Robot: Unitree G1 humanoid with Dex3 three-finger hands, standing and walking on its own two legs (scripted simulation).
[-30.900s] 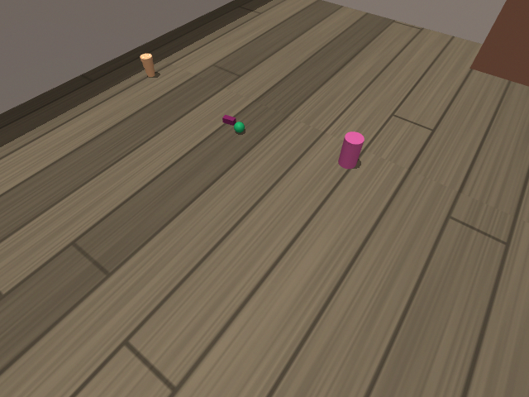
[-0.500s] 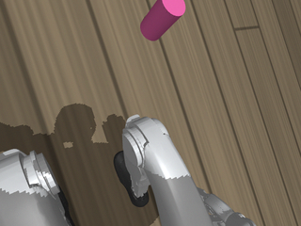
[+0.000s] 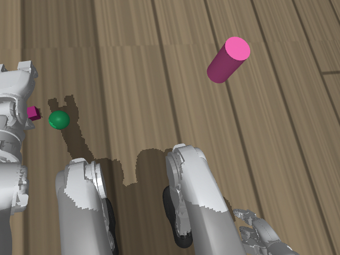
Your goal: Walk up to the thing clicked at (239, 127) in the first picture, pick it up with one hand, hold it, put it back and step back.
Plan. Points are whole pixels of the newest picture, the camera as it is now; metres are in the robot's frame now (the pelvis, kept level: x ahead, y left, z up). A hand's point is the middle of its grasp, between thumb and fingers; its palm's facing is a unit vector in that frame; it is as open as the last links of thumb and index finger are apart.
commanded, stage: withdraw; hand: left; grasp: from above
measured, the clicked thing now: (59, 119) +0.50 +0.27 -0.33
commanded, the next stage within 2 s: home in 0.32 s
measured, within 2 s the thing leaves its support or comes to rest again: neither
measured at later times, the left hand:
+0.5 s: hand (34, 110) +0.48 +0.29 -0.18, palm faces -0.35 -0.05 -0.94, open 13.4 cm
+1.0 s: hand (3, 148) +0.34 +0.26 +0.00, palm faces -0.27 -0.59 -0.76, open 7.9 cm
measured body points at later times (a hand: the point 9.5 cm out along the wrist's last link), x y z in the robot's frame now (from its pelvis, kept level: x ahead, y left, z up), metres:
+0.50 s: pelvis +0.00 +0.00 -0.03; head +0.24 +0.07 +0.35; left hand +0.49 +0.29 -0.13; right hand +0.04 -0.26 -0.13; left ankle +0.09 +0.13 -0.33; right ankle +0.10 -0.11 -0.33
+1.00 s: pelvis +0.01 +0.00 +0.12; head +0.18 +0.04 +0.54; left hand +0.35 +0.29 +0.05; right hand +0.18 -0.25 +0.00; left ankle +0.09 +0.13 -0.33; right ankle +0.10 -0.11 -0.33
